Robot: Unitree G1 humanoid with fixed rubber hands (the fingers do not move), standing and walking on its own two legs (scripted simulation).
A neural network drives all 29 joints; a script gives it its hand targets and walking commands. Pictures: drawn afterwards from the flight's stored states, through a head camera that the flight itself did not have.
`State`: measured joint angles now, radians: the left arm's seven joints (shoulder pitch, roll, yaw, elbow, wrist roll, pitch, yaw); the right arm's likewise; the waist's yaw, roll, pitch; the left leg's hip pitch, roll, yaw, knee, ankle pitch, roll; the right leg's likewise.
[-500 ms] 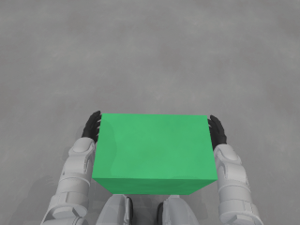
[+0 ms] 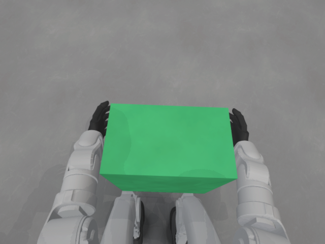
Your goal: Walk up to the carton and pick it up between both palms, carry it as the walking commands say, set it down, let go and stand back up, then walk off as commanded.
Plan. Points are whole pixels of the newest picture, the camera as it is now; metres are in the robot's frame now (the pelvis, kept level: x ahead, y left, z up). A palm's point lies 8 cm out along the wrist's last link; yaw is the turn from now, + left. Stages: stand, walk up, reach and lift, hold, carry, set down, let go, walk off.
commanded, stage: set down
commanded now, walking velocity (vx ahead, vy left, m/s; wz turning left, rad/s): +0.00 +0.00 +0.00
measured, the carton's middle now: (166, 156) +0.34 -0.02 -0.12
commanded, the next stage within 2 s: none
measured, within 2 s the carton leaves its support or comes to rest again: neither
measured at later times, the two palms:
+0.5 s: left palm (105, 129) +0.43 +0.16 -0.15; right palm (223, 140) +0.39 -0.19 -0.15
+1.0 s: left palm (113, 131) +0.46 +0.15 -0.25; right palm (213, 143) +0.41 -0.20 -0.25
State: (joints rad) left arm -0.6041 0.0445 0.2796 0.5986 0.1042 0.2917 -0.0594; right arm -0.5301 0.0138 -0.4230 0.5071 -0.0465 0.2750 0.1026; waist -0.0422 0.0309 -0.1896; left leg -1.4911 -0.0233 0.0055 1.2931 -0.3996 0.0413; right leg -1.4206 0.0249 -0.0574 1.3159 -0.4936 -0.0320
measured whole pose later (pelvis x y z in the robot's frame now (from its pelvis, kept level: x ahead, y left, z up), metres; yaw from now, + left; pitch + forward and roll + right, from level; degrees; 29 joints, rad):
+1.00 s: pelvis -0.04 +0.01 -0.16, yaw -3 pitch +45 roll -4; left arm -0.98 0.19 0.17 0.70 -0.03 0.30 0.04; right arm -0.84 -0.10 -0.41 0.58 0.04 0.25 0.02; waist -0.03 0.03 -0.14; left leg -2.16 -0.02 0.04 1.82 -0.45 0.07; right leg -2.08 0.03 -0.05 1.86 -0.57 0.00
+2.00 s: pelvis -0.07 +0.00 -0.25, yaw -2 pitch +25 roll -3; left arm -1.47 0.40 0.04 0.95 -0.17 0.25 0.07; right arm -1.31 -0.26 -0.30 0.78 0.17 0.23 -0.10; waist -0.02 -0.01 0.52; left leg -2.14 0.00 0.03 2.16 -0.46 0.07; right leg -2.05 0.03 -0.08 2.21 -0.60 -0.02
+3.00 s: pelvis -0.07 +0.00 -0.28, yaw -2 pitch +26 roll -2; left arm -1.53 0.42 -0.02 1.14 -0.23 0.16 0.06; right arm -1.40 -0.31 -0.17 0.99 0.26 0.14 -0.11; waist -0.02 -0.01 0.52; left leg -2.22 0.01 0.04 2.23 -0.46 0.07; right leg -2.14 0.05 -0.07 2.29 -0.60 -0.02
